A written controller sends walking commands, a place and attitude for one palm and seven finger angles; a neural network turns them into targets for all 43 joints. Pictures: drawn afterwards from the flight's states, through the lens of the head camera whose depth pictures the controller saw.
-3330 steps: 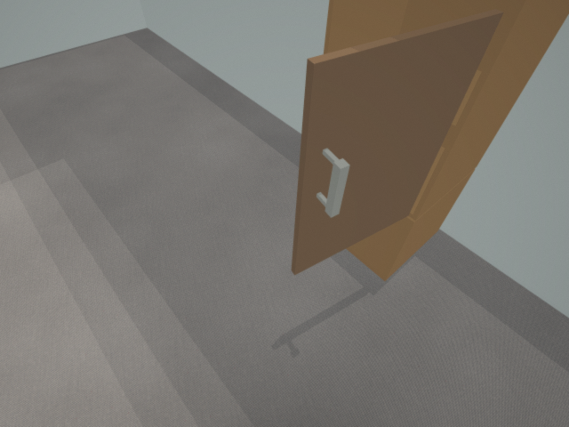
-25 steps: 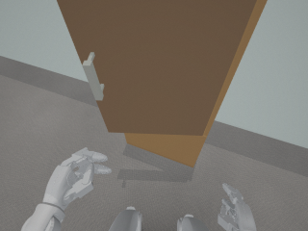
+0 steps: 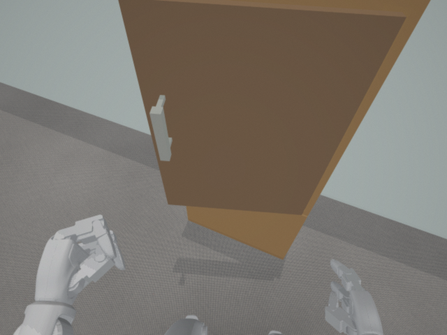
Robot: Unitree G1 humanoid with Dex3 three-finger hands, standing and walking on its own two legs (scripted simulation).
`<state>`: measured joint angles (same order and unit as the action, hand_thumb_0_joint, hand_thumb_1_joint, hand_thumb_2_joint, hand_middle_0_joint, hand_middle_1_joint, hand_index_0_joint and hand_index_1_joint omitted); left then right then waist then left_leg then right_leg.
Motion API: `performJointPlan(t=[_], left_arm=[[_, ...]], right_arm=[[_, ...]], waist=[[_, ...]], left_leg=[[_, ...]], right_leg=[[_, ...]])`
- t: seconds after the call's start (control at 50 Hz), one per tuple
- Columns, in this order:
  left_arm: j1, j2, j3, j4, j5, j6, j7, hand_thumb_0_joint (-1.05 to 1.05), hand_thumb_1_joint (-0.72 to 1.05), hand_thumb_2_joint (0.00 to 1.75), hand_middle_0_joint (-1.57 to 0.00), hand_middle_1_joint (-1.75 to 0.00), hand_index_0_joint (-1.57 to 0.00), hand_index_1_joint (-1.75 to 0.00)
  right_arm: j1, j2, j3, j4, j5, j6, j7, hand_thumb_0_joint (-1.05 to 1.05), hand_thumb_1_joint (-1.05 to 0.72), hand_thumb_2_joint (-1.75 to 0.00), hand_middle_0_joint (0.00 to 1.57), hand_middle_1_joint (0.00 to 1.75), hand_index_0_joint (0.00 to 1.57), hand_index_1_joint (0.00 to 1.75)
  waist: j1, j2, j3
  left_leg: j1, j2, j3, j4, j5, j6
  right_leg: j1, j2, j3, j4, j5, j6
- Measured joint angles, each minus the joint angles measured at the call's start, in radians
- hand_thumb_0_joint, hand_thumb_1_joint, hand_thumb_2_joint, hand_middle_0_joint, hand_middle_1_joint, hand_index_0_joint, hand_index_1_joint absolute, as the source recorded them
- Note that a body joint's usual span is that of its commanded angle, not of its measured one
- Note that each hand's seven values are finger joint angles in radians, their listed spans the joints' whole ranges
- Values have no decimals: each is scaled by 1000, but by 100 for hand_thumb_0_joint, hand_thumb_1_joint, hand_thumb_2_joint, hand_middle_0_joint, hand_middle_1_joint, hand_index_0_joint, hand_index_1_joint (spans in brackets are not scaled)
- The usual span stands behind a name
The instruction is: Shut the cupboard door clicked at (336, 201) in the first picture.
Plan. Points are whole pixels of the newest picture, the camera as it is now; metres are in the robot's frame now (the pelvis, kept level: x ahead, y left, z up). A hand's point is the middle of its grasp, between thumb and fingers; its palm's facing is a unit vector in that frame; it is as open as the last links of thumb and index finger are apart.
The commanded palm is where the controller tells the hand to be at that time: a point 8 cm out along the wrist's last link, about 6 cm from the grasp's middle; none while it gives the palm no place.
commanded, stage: raise the hand and make a fist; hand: left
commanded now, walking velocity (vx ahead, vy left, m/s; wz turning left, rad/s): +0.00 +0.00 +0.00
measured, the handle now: (163, 129) +0.49 +0.17 +0.08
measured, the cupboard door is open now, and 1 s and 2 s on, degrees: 19 19 19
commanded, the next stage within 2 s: bring the fist close to the handle in 0.66 s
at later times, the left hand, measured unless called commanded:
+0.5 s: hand (126, 259) +0.22 +0.17 +0.07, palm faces -0.05 -1.00 -0.01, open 3.1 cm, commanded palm +0.20 +0.23 +0.08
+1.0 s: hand (138, 228) +0.26 +0.16 +0.08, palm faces +0.00 -1.00 -0.04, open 3.1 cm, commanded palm +0.24 +0.21 +0.08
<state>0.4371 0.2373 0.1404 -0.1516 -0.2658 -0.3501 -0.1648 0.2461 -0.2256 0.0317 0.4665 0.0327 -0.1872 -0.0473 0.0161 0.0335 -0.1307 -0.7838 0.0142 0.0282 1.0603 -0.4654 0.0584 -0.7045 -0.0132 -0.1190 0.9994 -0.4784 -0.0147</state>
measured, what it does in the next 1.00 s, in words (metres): stands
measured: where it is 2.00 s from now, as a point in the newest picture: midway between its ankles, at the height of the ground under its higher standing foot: outside the picture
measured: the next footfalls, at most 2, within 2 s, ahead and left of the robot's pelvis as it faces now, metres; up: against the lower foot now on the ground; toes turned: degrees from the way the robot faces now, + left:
none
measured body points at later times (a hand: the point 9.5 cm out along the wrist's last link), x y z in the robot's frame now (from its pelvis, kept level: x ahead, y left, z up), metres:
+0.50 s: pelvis +0.00 -0.01 +0.01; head +0.03 -0.01 +0.46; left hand +0.22 +0.23 +0.07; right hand +0.17 -0.24 -0.06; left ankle +0.04 +0.08 -0.67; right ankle +0.01 -0.12 -0.67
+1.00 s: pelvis -0.01 -0.02 +0.00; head +0.04 -0.03 +0.45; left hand +0.26 +0.22 +0.09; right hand +0.17 -0.25 -0.08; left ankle +0.04 +0.08 -0.67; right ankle +0.01 -0.12 -0.67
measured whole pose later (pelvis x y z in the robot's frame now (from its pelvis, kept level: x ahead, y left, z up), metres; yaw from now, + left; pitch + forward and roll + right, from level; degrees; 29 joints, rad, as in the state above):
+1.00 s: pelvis -0.01 -0.02 +0.00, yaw +1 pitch +10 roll -2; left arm 0.15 0.25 0.14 0.07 -0.28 -0.32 -0.23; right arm 0.24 -0.26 0.05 0.55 0.05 -0.20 -0.06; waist 0.02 0.05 -0.09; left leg -0.76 0.02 0.01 1.03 -0.44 0.03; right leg -0.69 0.00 -0.13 0.99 -0.47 -0.05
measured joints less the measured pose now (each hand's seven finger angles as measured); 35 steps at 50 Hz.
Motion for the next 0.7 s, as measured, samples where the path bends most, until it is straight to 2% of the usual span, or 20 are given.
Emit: performJointPlan(t=[0.16, 0.32, 0.42, 0.48, 0.52, 0.62, 0.66, 0.7], left_arm=[[-50, 12, -43, 78, 15, 86, -81, 1, 90, 90, -127, -147, -127, -147], [-85, 27, 29, 50, -19, 35, -50, 1, 90, 90, -129, -150, -130, -149], [-99, 15, 10, 116, -27, 82, -103, 1, 90, 90, -130, -150, -130, -150], [-87, 11, -10, 137, -21, 103, -112, 1, 90, 90, -130, -150, -130, -150], [-76, 11, -13, 128, -18, 90, -98, 1, 90, 90, -130, -150, -130, -150], [-78, 12, 12, 90, -19, 7, -53, 2, 90, 90, -130, -150, -130, -150], [-87, 10, 16, 93, -21, -4, -57, 1, 90, 90, -130, -150, -130, -150], [-92, 8, 10, 107, -24, 10, -74, 1, 90, 90, -130, -150, -130, -150]], right_arm=[[4, -9, 27, -6, 3, 8, 1, 1, -90, -90, 20, 30, 20, 30], [36, -20, 19, 31, 5, 4, 3, 1, -90, -90, 20, 30, 20, 30], [43, -34, 14, 40, 13, 9, 4, 1, -90, -90, 20, 30, 20, 30], [45, -36, 10, 35, 12, 7, -1, 1, -90, -90, 20, 30, 20, 30], [46, -35, 6, 34, 10, 3, -4, 1, -90, -90, 20, 30, 20, 30], [39, -34, 1, 45, 6, -8, 0, 1, -90, -90, 20, 30, 20, 30], [33, -37, 2, 48, 8, -6, 4, 1, -90, -90, 20, 30, 20, 30], [27, -38, 4, 48, 12, -3, 5, 1, -90, -90, 20, 30, 20, 30]], waist=[[3, 3, 22], [2, 8, 29], [-7, 17, 25], [-12, 10, 33], [-11, 2, 38], [-4, 0, 40], [-2, 7, 36], [-1, 15, 34]], left_leg=[[32, -3, -5, -25, 9, 1], [71, -1, -7, -54, 19, -6], [78, -3, -1, -73, 30, -6], [83, -2, 5, -80, 35, -8], [84, 0, 7, -81, 36, -11], [75, 3, 0, -67, 34, -18], [68, 3, -4, -60, 33, -20], [64, 3, -6, -58, 34, -21]], right_leg=[[35, -1, -5, -29, 10, 1], [74, 4, -5, -59, 19, -4], [75, 2, 0, -68, 27, -4], [74, 3, 6, -68, 29, -7], [72, 5, 8, -64, 29, -10], [64, 7, 2, -48, 23, -18], [59, 7, -2, -43, 21, -19], [55, 7, -4, -40, 20, -20]])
